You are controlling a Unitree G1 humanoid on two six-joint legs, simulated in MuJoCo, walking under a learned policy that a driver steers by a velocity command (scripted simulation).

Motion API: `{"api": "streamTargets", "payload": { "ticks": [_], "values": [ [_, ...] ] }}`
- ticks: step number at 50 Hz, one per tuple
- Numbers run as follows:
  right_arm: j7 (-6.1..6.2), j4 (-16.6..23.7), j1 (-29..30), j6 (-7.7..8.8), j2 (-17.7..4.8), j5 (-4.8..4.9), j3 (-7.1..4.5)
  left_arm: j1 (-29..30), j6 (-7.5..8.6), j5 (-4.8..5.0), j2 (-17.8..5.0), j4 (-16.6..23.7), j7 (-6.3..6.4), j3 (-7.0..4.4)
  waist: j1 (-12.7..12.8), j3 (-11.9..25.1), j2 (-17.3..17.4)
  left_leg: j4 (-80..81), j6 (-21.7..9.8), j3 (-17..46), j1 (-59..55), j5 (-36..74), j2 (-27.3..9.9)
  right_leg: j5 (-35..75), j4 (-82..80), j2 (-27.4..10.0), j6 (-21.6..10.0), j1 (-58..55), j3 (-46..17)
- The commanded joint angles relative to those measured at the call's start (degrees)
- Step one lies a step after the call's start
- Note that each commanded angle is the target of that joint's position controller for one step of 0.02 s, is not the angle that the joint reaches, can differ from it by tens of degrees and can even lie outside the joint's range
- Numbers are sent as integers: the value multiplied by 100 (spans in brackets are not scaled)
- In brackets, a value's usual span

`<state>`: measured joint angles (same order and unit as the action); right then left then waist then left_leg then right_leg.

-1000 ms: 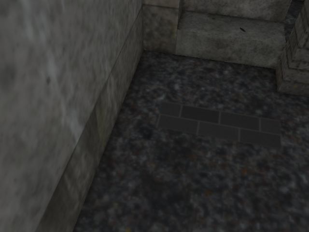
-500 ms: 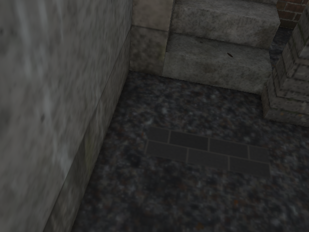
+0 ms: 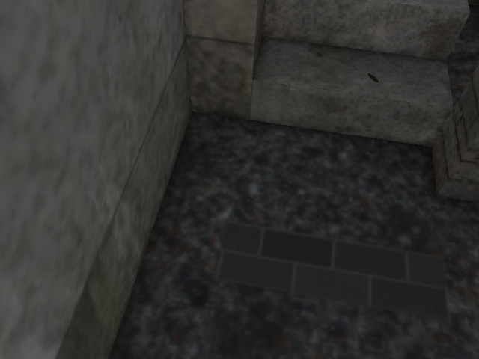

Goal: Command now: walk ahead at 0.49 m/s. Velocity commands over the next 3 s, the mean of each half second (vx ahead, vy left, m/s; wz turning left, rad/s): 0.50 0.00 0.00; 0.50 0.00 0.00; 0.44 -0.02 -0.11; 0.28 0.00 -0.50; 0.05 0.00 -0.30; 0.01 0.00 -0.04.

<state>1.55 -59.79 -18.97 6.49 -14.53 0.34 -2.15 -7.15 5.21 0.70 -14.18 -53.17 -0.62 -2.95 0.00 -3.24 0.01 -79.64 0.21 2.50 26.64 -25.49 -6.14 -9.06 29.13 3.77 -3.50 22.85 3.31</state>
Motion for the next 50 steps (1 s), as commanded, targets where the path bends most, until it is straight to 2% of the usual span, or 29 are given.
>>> {"api": "streamTargets", "payload": {
  "ticks": [1,5,8,11,13,14,15,16,17,18,19,21,22,26,29,31,33,35,37,38,39,40,41,42,43,44,47,48,50],
  "values": [
    [118,276,-568,-211,-238,5,-97,-218,115,-1,-417,-10,15,-82,-229,597,-353,544,24,101,524,98,-362,967,-1726,-1573,-1172,-584,-1619],
    [77,600,119,-199,-258,-150,-22,-281,111,-58,-644,-174,107,-166,-303,211,-414,2849,77,-349,-284,1612,-133,1067,-2017,-903,-1082,334,-651],
    [3,636,616,-245,-233,-49,136,-627,70,29,-915,-294,113,-252,-91,53,-439,3705,45,-328,-134,2006,-22,553,-2044,-1032,-1099,-322,-962],
    [-60,805,1151,-238,-554,-37,190,-1002,32,124,-1013,-358,90,-292,106,-143,-243,4095,-136,-275,303,1679,-54,173,-1896,-1375,-1052,-1160,-1327],
    [-97,861,1162,-173,-747,-79,153,-1195,-21,104,-1079,-403,83,-304,-2,-75,-218,4465,-275,-412,88,1267,88,778,-1461,-1471,-924,-1611,-1325],
    [-74,729,750,-129,-909,-118,67,-1046,-75,67,-1054,-356,90,-266,-292,290,-284,4867,-392,-589,-645,1251,306,1660,-798,-1266,-772,-1663,-1080],
    [-8,448,-134,-96,-1227,-114,-150,-1167,-121,-18,-766,-363,59,-176,-533,751,-23,5059,-500,-423,-1775,1475,245,2240,348,-883,-567,-1437,-758],
    [64,254,-1002,-128,-1748,-213,-317,-1108,-64,-39,-479,-169,36,-58,-682,1189,832,5408,-1041,1346,-3088,1313,-776,1427,2269,-174,-189,-77,-300],
    [26,24,-1546,-111,-1819,-257,-378,-1335,39,-20,-194,-193,28,27,-720,1525,1939,6241,-1772,3746,-3986,749,-1752,-2063,3742,551,-37,1325,-879],
    [13,33,-1231,-41,-1338,-129,-260,-1321,136,184,-533,-279,-19,-47,-518,1206,1348,6402,-1741,3907,-3823,-250,-1859,-2176,4742,251,-129,2029,-1577],
    [-12,177,-712,15,-1098,-36,-210,-965,163,249,-679,-188,-44,-66,-441,663,1036,6456,-1623,3187,-3396,72,-1742,-1645,4934,34,-166,2372,-1470],
    [-32,238,-65,56,-801,9,-178,-509,25,125,-594,-89,81,-105,-172,91,287,6533,-1340,2053,-2466,1412,-1361,-631,4269,-366,-13,2255,-1322],
    [-17,176,-22,37,-697,-29,-142,-508,-79,79,-541,-108,105,-114,-41,109,181,6616,-1213,1648,-2201,1838,-1209,-351,3977,-505,101,1923,-1272],
    [133,-46,-387,-63,-884,-94,-187,258,-203,33,-171,192,61,-19,-128,-18,582,6983,-1002,691,-2067,2549,-991,462,2310,-797,407,1780,-770],
    [194,-68,-494,-81,-1025,-40,-222,748,-216,72,-16,286,-41,61,-246,-40,823,7014,-737,68,-1741,2450,-694,1248,1200,-702,479,1069,-383],
    [186,-31,-559,-114,-1256,-15,-311,853,-205,80,-152,278,-66,45,-330,-119,942,7122,-641,-68,-1507,2059,-690,1330,753,-597,496,516,-303],
    [137,-41,-464,-125,-1161,19,-269,1134,-170,123,-363,421,-89,-1,-281,-283,1014,7177,-591,37,-1662,1837,-880,1165,505,-639,376,436,-431],
    [97,-53,-395,-175,-1345,84,-355,1043,-92,64,-456,514,-125,-28,-144,-354,1103,6881,-537,-17,-2026,1990,-1062,597,328,-630,152,440,-411],
    [126,-17,-402,-197,-1449,98,-388,490,-63,0,-619,420,-124,-134,247,-96,976,6047,-396,-215,-2122,3157,-968,-109,236,-381,-42,-198,-155],
    [135,40,-373,-180,-1353,85,-361,-346,-70,12,-868,188,-110,-290,660,307,854,5098,-321,-375,-1918,3943,-764,-156,220,-238,-172,-1173,-72],
    [168,181,-472,-185,-1098,-58,-268,-1572,-111,-2,-1333,-143,-80,-489,1128,1157,-118,3196,-96,-639,-804,3368,-442,182,197,-847,-462,-2960,-904],
    [109,347,-1079,-54,-84,-142,-6,-1821,-144,-47,-1895,-288,-112,-560,657,1950,-2516,1069,144,-482,1203,-464,596,-1232,-879,-2079,-1372,-4380,-3591],
    [59,239,-1178,140,-499,-36,-103,-1650,-89,20,-1511,-168,-132,-431,593,2151,-2339,-123,55,244,1604,-647,448,-1594,-1563,-2269,-1463,-4068,-4690],
    [31,374,-561,228,-898,24,-204,-1193,-30,72,-1081,-27,-115,-329,582,1477,-1718,-447,-67,182,2049,-336,187,-1025,-1369,-2136,-1198,-3589,-3863],
    [-14,538,-51,42,-503,-206,-103,-829,13,-479,-839,92,-36,-261,238,837,-160,350,-304,85,1292,507,34,21,-1291,-1995,-961,-2400,-2961],
    [-16,555,36,-87,-424,-250,-100,-606,52,-472,-727,139,-4,-225,73,620,-51,960,-324,52,838,660,-59,505,-1380,-1805,-810,-1814,-2463],
    [-51,580,-94,-441,-429,-280,-112,-671,199,-280,-636,68,-51,-106,-163,571,-682,1737,-311,-84,102,826,88,1462,-1650,-1537,-744,-1357,-1866],
    [-121,642,8,-437,-529,-219,-154,-830,297,-219,-713,37,-39,-96,-139,525,-771,2079,-325,-124,171,1056,103,1668,-1819,-1548,-770,-1556,-1744],
    [-171,813,564,-428,-496,-222,-147,-1049,361,-163,-779,-55,-18,-74,-33,348,-647,2760,-265,-193,357,1457,118,1646,-2030,-1566,-800,-1757,-1601]
  ]
}}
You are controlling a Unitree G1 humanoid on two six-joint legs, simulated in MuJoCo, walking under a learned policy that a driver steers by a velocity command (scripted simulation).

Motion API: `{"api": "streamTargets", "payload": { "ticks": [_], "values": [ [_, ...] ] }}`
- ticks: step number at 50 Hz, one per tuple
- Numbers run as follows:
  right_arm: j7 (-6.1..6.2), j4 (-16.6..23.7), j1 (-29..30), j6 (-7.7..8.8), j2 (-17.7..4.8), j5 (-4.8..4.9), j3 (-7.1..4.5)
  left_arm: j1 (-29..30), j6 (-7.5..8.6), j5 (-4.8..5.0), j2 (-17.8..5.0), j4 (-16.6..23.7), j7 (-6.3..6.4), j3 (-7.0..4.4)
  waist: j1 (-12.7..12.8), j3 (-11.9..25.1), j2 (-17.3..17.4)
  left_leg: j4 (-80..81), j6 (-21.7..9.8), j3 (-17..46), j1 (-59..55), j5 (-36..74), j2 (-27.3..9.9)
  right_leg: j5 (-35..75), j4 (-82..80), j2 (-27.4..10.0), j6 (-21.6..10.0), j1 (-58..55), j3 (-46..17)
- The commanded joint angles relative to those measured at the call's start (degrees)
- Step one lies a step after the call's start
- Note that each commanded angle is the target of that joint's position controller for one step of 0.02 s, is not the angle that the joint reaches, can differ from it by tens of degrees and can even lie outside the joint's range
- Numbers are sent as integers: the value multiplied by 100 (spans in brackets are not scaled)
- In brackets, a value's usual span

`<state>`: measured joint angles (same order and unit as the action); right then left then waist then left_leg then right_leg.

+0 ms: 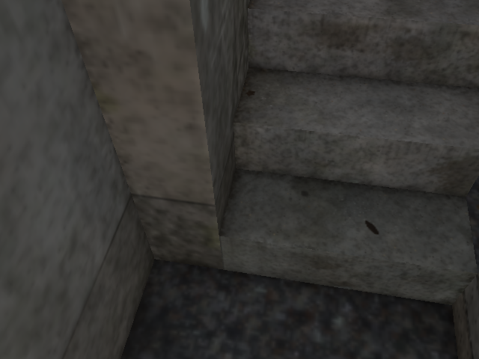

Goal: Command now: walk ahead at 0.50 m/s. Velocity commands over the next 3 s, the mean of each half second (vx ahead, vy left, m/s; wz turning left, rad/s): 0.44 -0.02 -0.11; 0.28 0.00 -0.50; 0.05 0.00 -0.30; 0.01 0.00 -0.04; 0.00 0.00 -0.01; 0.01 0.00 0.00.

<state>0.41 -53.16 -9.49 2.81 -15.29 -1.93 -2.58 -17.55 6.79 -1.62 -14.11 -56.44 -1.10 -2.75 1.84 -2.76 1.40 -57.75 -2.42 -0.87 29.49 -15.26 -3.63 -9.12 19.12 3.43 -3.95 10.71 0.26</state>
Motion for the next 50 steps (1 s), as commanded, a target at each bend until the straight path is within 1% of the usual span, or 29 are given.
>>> {"api": "streamTargets", "payload": {
  "ticks": [1,6,8,10,12,13,14,15,16,17,19,22,25,26,27,31,32,33,34,35,36,37,38,40,44,45,46,49,50],
  "values": [
    [-78,230,-118,-50,-379,14,-87,-72,199,90,-782,249,39,-71,-156,204,-721,980,29,99,96,635,-111,1511,-1122,-1482,-746,-589,-1196],
    [-193,641,1021,166,-222,102,11,-431,135,138,-840,127,105,-10,225,-228,-530,2790,148,-180,-374,1508,117,869,-1414,-1178,-699,-511,-765],
    [-170,708,1027,255,-287,134,7,-502,112,126,-907,36,114,-21,217,-275,-444,3057,129,-181,-601,1590,136,1296,-1309,-1241,-784,-666,-819],
    [-90,670,677,293,-397,82,-44,-464,109,108,-965,-21,115,-39,41,-100,-264,3145,18,-147,-877,1315,174,2340,-753,-1320,-801,-951,-823],
    [108,301,-473,329,-409,-59,-69,-374,54,76,-884,50,109,1,-467,539,-127,3482,-227,-145,-2081,964,301,3647,643,-1080,-627,-966,-585],
    [179,157,-1276,345,-745,-162,-162,-211,61,97,-758,202,122,65,-828,958,178,3553,-514,680,-3050,604,-454,2963,1776,-832,-470,-293,-408],
    [190,93,-1789,290,-1555,-154,-430,-844,-4,267,-457,210,103,119,-655,1485,1450,3909,-1373,2814,-4291,-323,-1682,652,3544,-7,-193,1312,-92],
    [425,213,-1615,141,-1631,-61,-493,-945,-186,196,-1101,-72,129,-140,-529,1082,233,4333,-1314,4174,-3877,2075,-2795,-1999,4605,302,-38,1806,-657],
    [266,300,-903,251,-1039,88,-283,-597,-174,144,-496,-79,194,52,-261,659,197,4175,-1417,2476,-3136,2928,-2137,-1634,4734,-60,-185,1734,-1010],
    [212,378,-561,283,-662,92,-190,-438,-167,118,-414,-32,204,81,-169,609,192,4257,-1270,1773,-2925,3247,-1896,-1458,4574,-256,-161,1746,-896],
    [237,343,-328,310,-365,102,-88,-7,-306,-24,-468,70,221,45,-129,358,226,4569,-923,885,-2426,3002,-1475,-1065,4059,-489,-81,1611,-599],
    [161,156,-506,428,-708,211,-153,266,-397,-12,-276,253,180,94,-127,172,469,4904,-849,309,-2204,2424,-1252,-572,3237,-557,123,1666,-207],
    [99,42,-469,503,-748,228,-145,675,-434,-2,-175,496,98,162,-146,310,771,4889,-703,-267,-2018,2239,-1036,8,2232,-644,245,1238,58],
    [100,43,-452,509,-858,194,-155,840,-408,-11,-129,615,133,168,-123,265,779,4752,-646,-428,-1901,2819,-1047,158,2008,-677,327,1035,102],
    [63,-30,-532,545,-760,256,-138,925,-461,-21,-238,681,93,151,-114,377,812,4648,-602,-432,-2071,2832,-1074,405,1928,-638,312,1064,169],
    [78,110,-449,358,-971,254,-242,1010,-397,-97,-498,952,-61,3,-35,388,727,4305,-420,-479,-2135,1243,-1241,109,1471,-655,129,858,108],
    [88,178,-452,341,-906,239,-229,848,-395,-110,-627,907,-73,-49,-11,467,642,4220,-369,-466,-2111,185,-1205,-307,1370,-627,5,679,194],
    [76,193,-517,301,-818,204,-206,554,-357,-190,-568,899,-34,-83,126,361,316,3710,-307,-470,-1942,-18,-1189,-388,1229,-682,-134,478,32],
    [24,271,-430,186,-426,29,-102,-199,-296,-297,-692,619,103,-148,316,543,-148,2132,38,-1076,-1842,-72,-671,-395,769,-648,-198,42,-160],
    [-15,739,-599,154,2,120,37,-607,-296,-258,-1740,550,237,-416,183,666,-2437,194,352,-1359,61,-1267,319,341,118,-1774,-813,-1073,-2386],
    [98,760,-711,69,-73,-8,82,-434,-313,-60,-2012,677,165,-509,70,851,-2201,-694,360,-330,712,-1882,387,1161,-450,-2161,-1096,-1222,-3382],
    [136,672,-756,16,-268,-33,56,-72,-319,-11,-1662,809,124,-443,-100,715,-1302,-919,307,70,550,-1341,83,2063,-229,-2044,-1032,-924,-2755],
    [155,610,-740,8,-336,46,45,300,-332,-26,-1263,906,104,-345,-250,587,-815,-826,346,159,330,-919,-62,3028,22,-1738,-944,-636,-2126],
    [177,600,-693,-78,-536,44,13,652,-401,13,-869,1079,147,-235,-350,769,-739,-489,391,212,62,-658,-104,4404,340,-1407,-791,-664,-1553],
    [177,807,-453,-295,-341,114,87,192,-512,75,-1153,969,311,-322,-258,963,-639,-305,461,254,-45,-397,143,4492,333,-1399,-606,-632,-1636],
    [225,881,-313,-333,-315,101,92,144,-538,74,-1177,999,347,-343,-212,937,-584,-216,474,315,103,-274,105,4339,320,-1396,-521,-699,-1727],
    [290,1013,-42,-417,-347,7,124,101,-562,98,-983,1006,367,-300,-91,1080,-168,-309,463,324,286,-302,122,4293,375,-1564,-489,-927,-1955],
    [313,1150,43,-525,-412,59,74,47,-515,90,-1061,945,444,-273,-152,896,-416,-313,500,490,477,-215,143,4085,361,-1453,-493,-857,-2150],
    [284,1148,4,-524,-408,15,104,25,-552,73,-1113,961,427,-295,-131,953,-420,-303,495,475,465,-183,147,4000,340,-1457,-412,-883,-2227]
  ]
}}
Over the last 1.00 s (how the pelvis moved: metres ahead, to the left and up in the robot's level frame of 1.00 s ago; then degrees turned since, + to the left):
0.55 -0.14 0.02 -1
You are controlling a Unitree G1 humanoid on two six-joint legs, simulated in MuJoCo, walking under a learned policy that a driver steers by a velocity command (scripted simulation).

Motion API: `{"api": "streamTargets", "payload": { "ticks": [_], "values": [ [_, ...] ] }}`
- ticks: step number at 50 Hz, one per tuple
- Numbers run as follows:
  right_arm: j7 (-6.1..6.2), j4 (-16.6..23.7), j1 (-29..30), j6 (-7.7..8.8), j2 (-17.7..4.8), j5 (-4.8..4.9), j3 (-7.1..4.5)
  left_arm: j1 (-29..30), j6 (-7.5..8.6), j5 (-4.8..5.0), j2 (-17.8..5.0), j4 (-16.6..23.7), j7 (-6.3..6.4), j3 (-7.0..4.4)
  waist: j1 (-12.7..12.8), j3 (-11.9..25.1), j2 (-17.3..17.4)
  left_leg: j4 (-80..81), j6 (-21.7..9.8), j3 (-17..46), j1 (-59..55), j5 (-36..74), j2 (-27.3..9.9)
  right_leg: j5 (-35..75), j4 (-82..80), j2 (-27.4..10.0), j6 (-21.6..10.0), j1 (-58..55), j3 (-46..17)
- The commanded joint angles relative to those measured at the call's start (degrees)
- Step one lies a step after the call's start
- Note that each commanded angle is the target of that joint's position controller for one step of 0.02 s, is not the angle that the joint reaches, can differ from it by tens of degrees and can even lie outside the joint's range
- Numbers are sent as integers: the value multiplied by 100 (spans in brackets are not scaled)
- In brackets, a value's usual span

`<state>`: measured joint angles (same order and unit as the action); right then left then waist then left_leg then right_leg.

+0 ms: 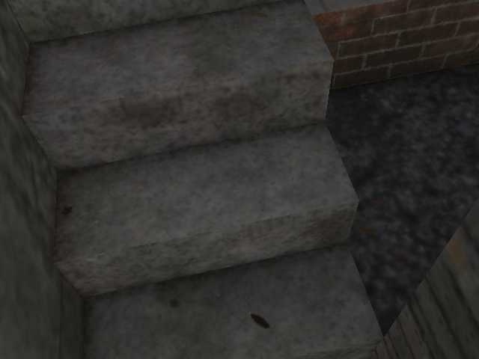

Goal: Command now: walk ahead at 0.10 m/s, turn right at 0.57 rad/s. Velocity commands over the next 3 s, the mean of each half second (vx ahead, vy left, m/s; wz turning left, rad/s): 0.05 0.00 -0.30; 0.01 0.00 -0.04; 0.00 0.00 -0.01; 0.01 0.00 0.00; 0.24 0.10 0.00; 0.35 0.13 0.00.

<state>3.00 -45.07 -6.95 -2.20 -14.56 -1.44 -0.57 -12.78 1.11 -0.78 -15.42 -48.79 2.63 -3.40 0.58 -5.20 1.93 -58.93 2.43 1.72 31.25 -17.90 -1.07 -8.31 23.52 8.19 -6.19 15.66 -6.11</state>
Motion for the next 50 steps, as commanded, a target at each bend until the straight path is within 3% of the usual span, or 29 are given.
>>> {"api": "streamTargets", "payload": {
  "ticks": [1,2,3,5,9,10,12,14,15,16,17,18,19,20,21,22,24,25,26,27,28,30,31,32,34,38,42,45,50],
  "values": [
    [76,321,-399,4,-457,36,-91,-552,-37,-35,-881,213,104,-202,49,1267,-286,44,11,206,250,69,-50,3906,-170,-1913,-138,-1515,-1732],
    [113,352,-287,28,-476,83,-95,-566,-90,-52,-887,178,132,-194,52,1094,-405,95,15,229,323,34,-32,3740,-203,-1868,-99,-1513,-1810],
    [79,397,-104,-7,-507,43,-106,-536,-113,-45,-979,154,99,-207,51,929,-759,-3,6,266,274,-34,-36,3349,-166,-1707,-74,-1325,-1704],
    [-15,404,-62,-45,-566,17,-132,-451,-153,-80,-831,197,112,-172,138,811,-750,251,36,147,117,25,-17,3014,-256,-1524,-89,-1064,-1559],
    [16,473,88,-40,-450,88,-102,-525,-176,-138,-738,92,149,-129,204,833,-661,561,36,87,-334,-126,68,2801,-284,-1552,-215,-970,-1803],
    [47,381,181,89,-621,120,-186,199,-111,235,-798,544,158,-145,11,812,-416,767,185,439,-392,-188,108,1537,-327,-1602,-422,-883,-2279],
    [43,269,202,193,-701,113,-221,385,-53,200,-668,631,123,-70,53,769,-671,1328,206,443,-761,-297,37,632,-509,-1559,-538,-689,-2312],
    [-15,186,165,273,-690,150,-226,303,-46,157,-563,617,69,-17,50,730,-872,2104,153,295,-1254,-320,84,691,-469,-1418,-499,-604,-2262],
    [-68,116,80,312,-690,153,-231,260,-43,150,-488,613,56,20,5,748,-893,2636,84,228,-1483,-120,97,825,-394,-1342,-447,-644,-2253],
    [-92,13,-190,359,-632,133,-247,306,-41,216,-454,633,38,34,-201,719,-845,3560,-34,155,-1904,475,68,845,-293,-1200,-322,-558,-2285],
    [-115,-106,-308,385,-716,49,-266,133,-5,191,-292,659,14,103,-229,817,-586,3888,-55,218,-2498,1461,-143,574,-119,-1022,-83,-286,-2020],
    [-127,-95,-279,401,-997,-64,-292,-259,32,108,-200,599,-4,115,26,936,251,3708,-329,822,-2928,2914,-839,-688,634,-529,239,76,-1427],
    [-128,-94,-54,380,-930,-213,-236,-524,45,171,-432,604,-5,40,246,908,1207,3978,-1212,1579,-2540,3493,-1529,-1997,1136,-114,503,249,-869],
    [-137,15,280,404,-754,-224,-191,-313,49,85,-762,617,10,-42,135,855,1172,4354,-1717,1925,-1917,2997,-1874,-2302,1936,-284,784,-44,-575],
    [-102,39,485,424,-730,-117,-188,-121,21,78,-885,634,11,-115,88,755,933,4423,-1762,1838,-1742,2355,-1810,-2201,2506,-403,975,-42,-390],
    [-50,27,579,420,-798,-14,-208,3,-28,82,-732,625,20,-115,71,657,701,4418,-1677,1669,-1717,1897,-1653,-2147,2849,-506,1125,146,-293],
    [-5,-82,590,391,-809,85,-215,28,-83,80,-319,600,8,-18,113,424,406,4274,-1452,1300,-1761,1770,-1336,-2006,2668,-800,1326,364,-123],
    [-33,-149,491,364,-646,76,-187,105,-77,91,-13,537,4,83,50,421,215,4186,-1259,992,-1837,1734,-1013,-1837,1929,-885,1311,237,19],
    [-62,-214,349,342,-636,50,-180,304,-34,87,159,564,3,158,-54,386,278,4075,-1169,863,-1965,1819,-788,-1465,1131,-846,1256,80,151],
    [-102,-272,251,338,-643,53,-169,368,5,77,135,543,14,158,-20,431,250,3947,-1050,781,-2068,1892,-637,-636,183,-769,1178,-257,282],
    [-175,-373,-75,382,-673,20,-172,454,0,49,-114,527,31,99,-102,517,218,3921,-923,810,-2144,2213,-593,68,-217,-716,1134,-588,266],
    [-336,-449,-346,605,-764,-68,-166,68,-63,63,-758,531,100,-28,-115,902,55,3881,-584,822,-2007,2152,-585,951,122,-1106,907,-1263,-230],
    [-367,-448,-291,656,-763,6,-171,52,-87,62,-782,410,72,-45,-153,989,-190,3946,-458,626,-2065,1918,-348,399,336,-986,711,-1132,-169],
    [-347,-435,78,677,-732,52,-150,20,-82,48,-539,385,29,0,63,890,-56,3798,-308,448,-2207,1619,-277,35,129,-957,620,-863,-209],
    [-279,-512,201,607,-568,76,-132,154,-21,-18,-356,335,-8,85,-5,689,-231,3730,-228,350,-2184,1402,-215,56,-59,-938,613,-660,-228],
    [-211,-758,48,521,-569,46,-147,96,58,9,-344,245,-31,126,-78,500,-371,3719,-180,296,-2221,1272,-186,-78,-143,-866,631,-437,-212],
    [-241,-980,126,490,-558,31,-131,-44,68,-22,-312,169,3,181,-76,463,-311,3714,-90,251,-2249,1370,-189,-4,-256,-872,541,-383,-236],
    [-228,-1163,92,504,-656,70,-124,-70,67,-1,-394,119,1,160,-95,486,-260,3710,-61,254,-2252,1395,-230,237,-293,-904,490,-418,-298],
    [-219,-1309,72,511,-627,36,-82,-183,64,30,-339,-58,8,157,-85,604,-230,3697,32,258,-2261,1492,-270,595,-365,-937,390,-562,-361]
  ]
}}
Over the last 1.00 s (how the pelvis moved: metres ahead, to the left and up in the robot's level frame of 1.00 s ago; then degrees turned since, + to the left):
0.34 -0.15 -0.01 -21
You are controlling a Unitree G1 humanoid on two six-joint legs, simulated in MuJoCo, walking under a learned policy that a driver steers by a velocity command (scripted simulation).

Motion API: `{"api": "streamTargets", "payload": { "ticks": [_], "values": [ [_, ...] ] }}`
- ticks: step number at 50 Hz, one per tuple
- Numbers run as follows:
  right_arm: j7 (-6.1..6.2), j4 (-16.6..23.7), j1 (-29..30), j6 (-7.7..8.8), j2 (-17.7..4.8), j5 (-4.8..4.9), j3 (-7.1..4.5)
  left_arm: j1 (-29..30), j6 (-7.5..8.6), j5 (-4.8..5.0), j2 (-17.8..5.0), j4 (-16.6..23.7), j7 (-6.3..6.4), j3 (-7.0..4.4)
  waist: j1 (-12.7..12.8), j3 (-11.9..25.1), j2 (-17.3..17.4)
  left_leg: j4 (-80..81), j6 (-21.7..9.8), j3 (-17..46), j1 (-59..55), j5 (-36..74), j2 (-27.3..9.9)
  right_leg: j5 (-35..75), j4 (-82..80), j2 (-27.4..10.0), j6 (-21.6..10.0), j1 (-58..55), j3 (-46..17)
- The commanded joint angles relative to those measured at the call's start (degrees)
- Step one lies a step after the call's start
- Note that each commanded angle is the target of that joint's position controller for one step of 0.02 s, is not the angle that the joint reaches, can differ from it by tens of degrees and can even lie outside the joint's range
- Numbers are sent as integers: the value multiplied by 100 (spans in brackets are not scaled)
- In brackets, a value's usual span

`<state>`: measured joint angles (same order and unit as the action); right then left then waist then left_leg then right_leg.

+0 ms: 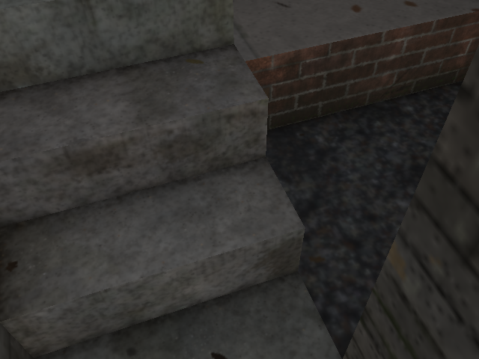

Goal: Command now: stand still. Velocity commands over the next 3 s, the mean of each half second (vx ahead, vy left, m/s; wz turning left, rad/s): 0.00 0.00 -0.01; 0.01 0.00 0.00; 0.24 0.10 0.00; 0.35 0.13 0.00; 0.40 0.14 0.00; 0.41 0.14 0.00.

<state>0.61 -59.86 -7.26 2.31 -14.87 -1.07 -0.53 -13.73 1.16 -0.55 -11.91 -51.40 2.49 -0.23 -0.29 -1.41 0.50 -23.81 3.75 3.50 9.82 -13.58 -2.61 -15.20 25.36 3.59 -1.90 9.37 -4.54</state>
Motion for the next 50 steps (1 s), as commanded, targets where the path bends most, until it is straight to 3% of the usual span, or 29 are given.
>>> {"api": "streamTargets", "payload": {
  "ticks": [1,3,11,12,16,28,29,45,46,48,49,50],
  "values": [
    [29,142,93,55,-605,1,-83,-93,55,8,-687,180,20,-163,5,228,-92,191,-83,78,-110,1039,-123,1300,-575,-485,-51,60,-532],
    [52,121,115,41,-686,18,-114,-57,44,-15,-705,172,16,-175,12,248,-18,228,-81,98,-98,989,-140,1382,-620,-530,-79,44,-573],
    [100,-10,17,18,-658,20,-131,-133,-12,-4,-694,31,45,-204,31,218,-182,305,-4,76,-58,983,-184,1445,-748,-531,-120,-7,-601],
    [73,-29,8,6,-625,89,-140,-286,-74,9,-668,-29,8,-200,-21,161,-106,302,44,36,18,869,-195,1572,-723,-643,-88,-96,-760],
    [25,-81,33,47,-691,49,-174,-233,-120,-28,-677,23,20,-213,41,212,-253,376,60,60,126,867,-211,1619,-737,-596,-109,-287,-746],
    [8,-163,-89,80,-673,61,-203,-360,-149,-4,-656,-42,59,-250,40,153,-84,501,31,16,33,982,-233,1556,-736,-500,-117,-277,-660],
    [10,-153,-112,54,-695,42,-212,-301,-137,37,-581,-56,66,-236,18,165,-79,524,45,33,-37,1059,-250,1497,-755,-500,-151,-175,-609],
    [10,-126,-314,50,-633,50,-218,-390,-160,37,-562,-206,108,-258,23,116,-52,511,7,-21,-21,1063,-196,1327,-712,-426,-129,-90,-513],
    [53,-151,-322,58,-558,21,-176,-341,-134,5,-691,-189,129,-291,44,93,-100,512,-48,2,-52,1091,-196,1197,-718,-367,-111,-39,-413],
    [109,-246,-436,30,-564,64,-169,-307,-78,-43,-600,-137,111,-272,100,162,44,455,-40,-58,-87,832,-120,790,-868,-444,-127,-16,-522],
    [127,-237,-473,-67,45,151,12,-458,1,-242,-533,-272,163,-222,201,337,-211,460,-210,-71,-30,648,-144,481,-1175,-841,-193,-424,-862],
    [148,-214,-385,-114,-6,154,15,-424,37,-255,-579,-273,177,-232,237,128,-258,414,-227,-109,93,506,-73,31,-1335,-974,-222,-365,-1107]
  ]
}}
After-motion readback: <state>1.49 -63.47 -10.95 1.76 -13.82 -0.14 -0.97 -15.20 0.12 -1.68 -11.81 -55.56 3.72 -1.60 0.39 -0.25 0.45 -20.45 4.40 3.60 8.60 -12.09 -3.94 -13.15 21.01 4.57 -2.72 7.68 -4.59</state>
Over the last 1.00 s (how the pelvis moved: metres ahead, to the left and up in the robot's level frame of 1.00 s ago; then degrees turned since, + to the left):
0.00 0.00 0.00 -7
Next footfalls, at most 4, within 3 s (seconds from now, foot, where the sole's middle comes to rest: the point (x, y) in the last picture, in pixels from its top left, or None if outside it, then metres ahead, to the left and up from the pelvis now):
none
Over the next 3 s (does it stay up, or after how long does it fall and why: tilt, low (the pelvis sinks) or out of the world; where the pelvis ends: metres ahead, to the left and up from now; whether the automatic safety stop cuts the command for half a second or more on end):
stays up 0.03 0.06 0.01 its command is cut before an obstacle after 1.0 s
